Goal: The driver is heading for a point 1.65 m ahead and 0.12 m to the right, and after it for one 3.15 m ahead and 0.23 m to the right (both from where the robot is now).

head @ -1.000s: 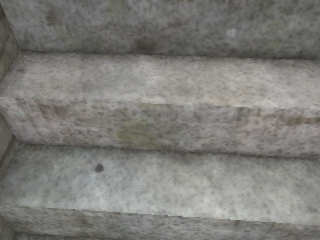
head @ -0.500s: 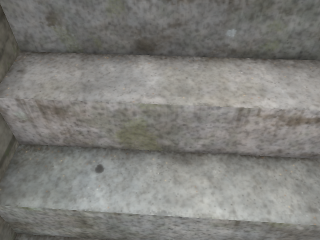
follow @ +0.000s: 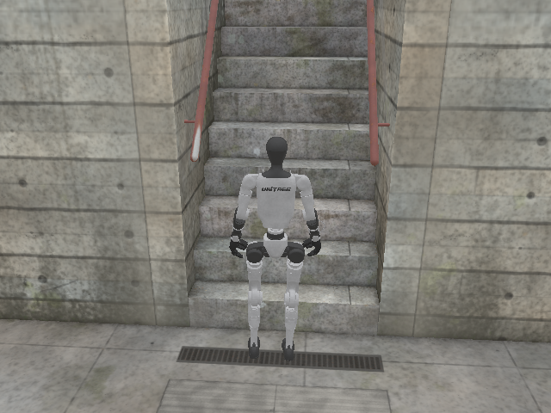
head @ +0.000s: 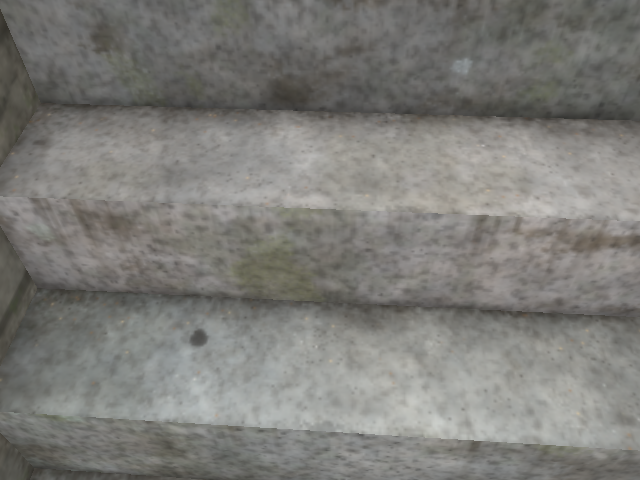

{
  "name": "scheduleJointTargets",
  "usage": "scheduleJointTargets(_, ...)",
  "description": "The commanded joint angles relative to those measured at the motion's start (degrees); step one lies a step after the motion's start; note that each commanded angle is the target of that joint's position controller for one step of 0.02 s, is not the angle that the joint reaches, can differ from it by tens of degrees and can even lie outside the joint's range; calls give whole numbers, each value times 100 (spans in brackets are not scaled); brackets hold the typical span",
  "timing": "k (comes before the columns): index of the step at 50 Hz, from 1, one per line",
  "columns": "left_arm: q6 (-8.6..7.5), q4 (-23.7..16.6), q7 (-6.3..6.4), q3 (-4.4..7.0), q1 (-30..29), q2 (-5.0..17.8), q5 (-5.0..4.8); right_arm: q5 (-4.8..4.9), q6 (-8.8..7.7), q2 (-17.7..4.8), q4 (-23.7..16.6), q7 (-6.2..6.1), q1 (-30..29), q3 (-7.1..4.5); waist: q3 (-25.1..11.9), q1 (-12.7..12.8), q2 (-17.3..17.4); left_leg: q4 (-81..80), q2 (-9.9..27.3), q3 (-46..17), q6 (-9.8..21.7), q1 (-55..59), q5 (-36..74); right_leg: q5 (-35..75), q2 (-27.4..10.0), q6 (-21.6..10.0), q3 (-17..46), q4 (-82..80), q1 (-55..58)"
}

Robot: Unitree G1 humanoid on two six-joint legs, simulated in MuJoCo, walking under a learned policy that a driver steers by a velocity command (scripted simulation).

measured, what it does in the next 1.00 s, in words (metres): stands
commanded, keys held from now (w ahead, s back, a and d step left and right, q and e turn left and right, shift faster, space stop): w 0.56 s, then no key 0.44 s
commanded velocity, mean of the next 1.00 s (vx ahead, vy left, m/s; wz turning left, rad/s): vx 0.38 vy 0.00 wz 0.00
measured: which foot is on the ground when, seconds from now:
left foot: down 0.00-1.00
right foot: down 0.00-1.00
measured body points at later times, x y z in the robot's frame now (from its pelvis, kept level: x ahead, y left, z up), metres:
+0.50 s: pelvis +0.00 +0.00 +0.00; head +0.01 -0.01 +0.45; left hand +0.13 +0.24 -0.13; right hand +0.14 -0.24 -0.13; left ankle -0.01 +0.13 -0.75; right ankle -0.03 -0.08 -0.75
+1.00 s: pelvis -0.01 +0.00 +0.00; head +0.01 +0.00 +0.45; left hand +0.07 +0.25 -0.14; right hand +0.07 -0.25 -0.15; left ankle -0.01 +0.13 -0.75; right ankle -0.03 -0.08 -0.75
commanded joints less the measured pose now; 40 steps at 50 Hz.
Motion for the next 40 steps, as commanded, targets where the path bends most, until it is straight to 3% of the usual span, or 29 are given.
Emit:
scheduleJointTargets(1,-63,-286,17,122,-178,614,-8,9,-71,-565,-334,-12,-233,-121,-383,7,-54,-120,701,-512,85,77,835,1488,-1105,51,684,-52,140)
scheduleJointTargets(2,-66,-319,17,119,-287,584,24,-22,-72,-542,-360,-16,-311,-119,-223,-11,-72,-20,706,-529,117,9,977,1735,-1121,24,701,58,80)
scheduleJointTargets(4,-67,-281,16,122,-124,601,-18,14,-74,-545,-316,-15,-155,-116,-541,6,-81,-92,702,-508,93,129,824,1535,-1109,44,677,-18,197)
scheduleJointTargets(6,-68,-319,14,120,-287,577,21,-21,-73,-540,-357,-15,-309,-119,-228,-10,-66,-22,705,-529,116,9,961,1704,-1118,25,700,58,76)
scheduleJointTargets(7,-65,-290,18,122,-143,600,-14,10,-72,-546,-330,-15,-186,-118,-519,8,-72,-90,705,-512,93,124,857,1556,-1113,44,683,-18,185)
scheduleJointTargets(8,-69,-317,16,123,-275,581,17,-17,-73,-539,-352,-17,-290,-120,-250,-14,-78,-14,702,-525,115,19,957,1718,-1115,24,697,66,89)
scheduleJointTargets(9,-65,-287,17,124,-134,600,-15,10,-72,-546,-323,-15,-172,-118,-516,9,-73,-97,703,-511,92,120,835,1529,-1110,46,680,-22,181)
scheduleJointTargets(11,-68,-322,16,124,-283,579,20,-21,-73,-541,-359,-16,-303,-122,-228,-11,-70,-20,703,-528,116,11,968,1713,-1116,25,701,61,77)
scheduleJointTargets(13,-68,-288,17,126,-129,597,-19,15,-74,-544,-322,-16,-163,-119,-547,6,-77,-87,699,-509,93,135,834,1531,-1107,44,680,-12,194)
scheduleJointTargets(16,-66,-323,17,126,-289,577,23,-23,-72,-538,-360,-17,-313,-123,-222,-12,-72,-18,705,-529,116,14,984,1724,-1117,25,703,62,73)
scheduleJointTargets(18,-67,-284,17,128,-125,594,-19,13,-74,-541,-316,-16,-157,-120,-540,5,-80,-91,701,-508,93,134,830,1522,-1106,45,678,-14,189)
scheduleJointTargets(21,-66,-323,17,128,-289,574,22,-23,-72,-536,-359,-17,-313,-125,-221,-13,-72,-18,704,-529,116,16,988,1722,-1116,25,703,64,70)
scheduleJointTargets(23,-67,-285,17,130,-125,592,-19,13,-74,-540,-315,-16,-157,-122,-540,5,-80,-90,700,-508,93,137,834,1521,-1105,45,679,-12,187)
scheduleJointTargets(26,-66,-324,18,130,-288,572,22,-23,-72,-535,-359,-17,-313,-126,-222,-13,-72,-17,704,-528,116,19,992,1721,-1115,26,704,66,68)
scheduleJointTargets(28,-67,-286,18,132,-124,591,-19,13,-74,-539,-315,-16,-157,-123,-541,5,-80,-89,700,-507,93,139,837,1519,-1105,46,679,-11,185)
scheduleJointTargets(29,-62,-261,18,145,-115,625,-20,10,-71,-577,-299,-17,-154,-137,-399,-5,-60,-63,693,-496,85,110,879,1545,-1097,54,663,8,138)
scheduleJointTargets(40,49,-48,30,229,189,645,-71,24,26,-601,-75,-31,254,-199,-221,-39,-49,288,700,-497,81,10,1010,1690,-1090,88,607,306,-38)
